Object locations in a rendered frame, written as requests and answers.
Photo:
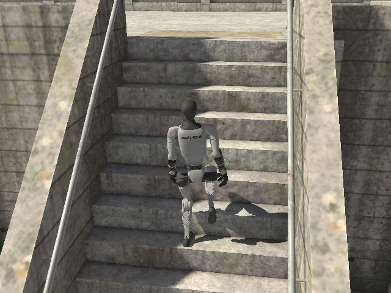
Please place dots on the left robot upper arm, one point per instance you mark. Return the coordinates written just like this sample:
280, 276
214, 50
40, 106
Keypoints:
171, 143

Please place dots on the right robot upper arm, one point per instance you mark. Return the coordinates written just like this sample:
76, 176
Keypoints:
214, 141

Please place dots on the left robot foot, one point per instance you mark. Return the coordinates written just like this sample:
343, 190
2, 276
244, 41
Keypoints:
186, 242

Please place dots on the left robot hand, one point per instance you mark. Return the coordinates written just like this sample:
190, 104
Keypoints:
172, 177

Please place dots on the right robot hand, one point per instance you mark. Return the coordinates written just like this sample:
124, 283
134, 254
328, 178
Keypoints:
223, 177

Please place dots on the robot left forearm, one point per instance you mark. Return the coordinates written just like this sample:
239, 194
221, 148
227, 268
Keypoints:
172, 165

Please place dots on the robot head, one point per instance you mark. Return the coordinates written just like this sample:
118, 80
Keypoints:
189, 109

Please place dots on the robot right forearm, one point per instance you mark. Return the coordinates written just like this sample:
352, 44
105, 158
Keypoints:
220, 163

